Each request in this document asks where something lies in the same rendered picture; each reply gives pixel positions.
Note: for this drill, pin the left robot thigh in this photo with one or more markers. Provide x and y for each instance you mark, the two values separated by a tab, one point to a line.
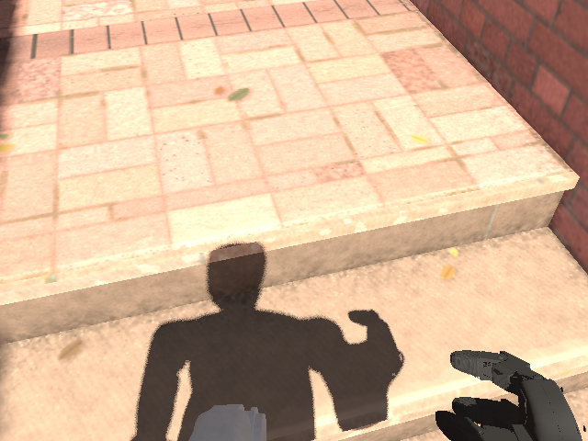
230	423

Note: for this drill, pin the right robot hand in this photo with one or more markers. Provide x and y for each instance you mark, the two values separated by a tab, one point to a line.
543	413

